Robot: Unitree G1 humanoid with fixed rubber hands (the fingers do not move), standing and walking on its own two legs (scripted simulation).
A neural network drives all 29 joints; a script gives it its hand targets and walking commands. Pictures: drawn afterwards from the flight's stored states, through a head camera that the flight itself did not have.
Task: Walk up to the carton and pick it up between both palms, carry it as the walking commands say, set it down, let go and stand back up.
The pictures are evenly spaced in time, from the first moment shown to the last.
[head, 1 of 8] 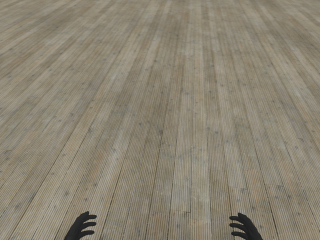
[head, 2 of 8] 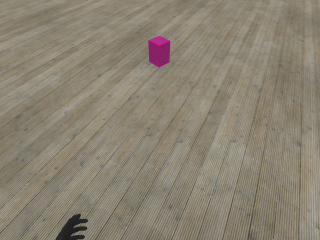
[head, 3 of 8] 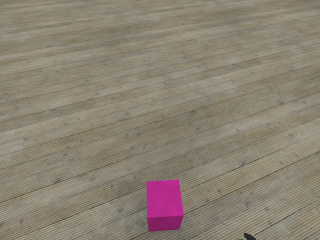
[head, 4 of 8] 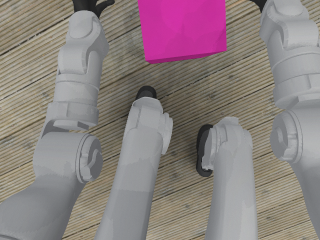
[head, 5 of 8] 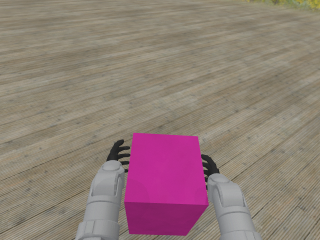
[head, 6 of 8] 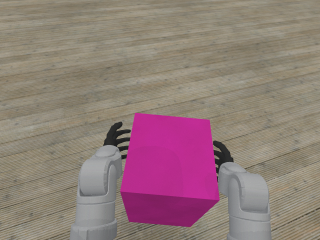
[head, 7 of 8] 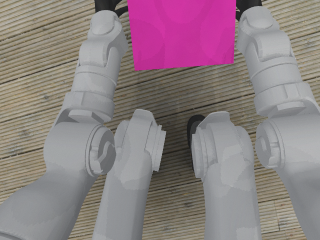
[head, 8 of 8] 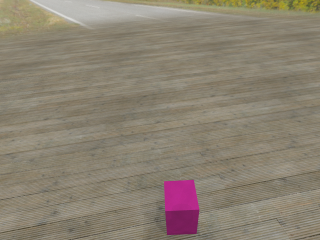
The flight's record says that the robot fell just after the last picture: no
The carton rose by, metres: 0.66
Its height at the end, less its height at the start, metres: +0.00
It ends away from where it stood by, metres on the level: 1.14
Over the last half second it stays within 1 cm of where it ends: yes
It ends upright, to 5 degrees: yes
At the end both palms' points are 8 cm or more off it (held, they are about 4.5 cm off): yes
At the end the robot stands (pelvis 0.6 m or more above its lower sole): yes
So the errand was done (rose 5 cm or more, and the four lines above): yes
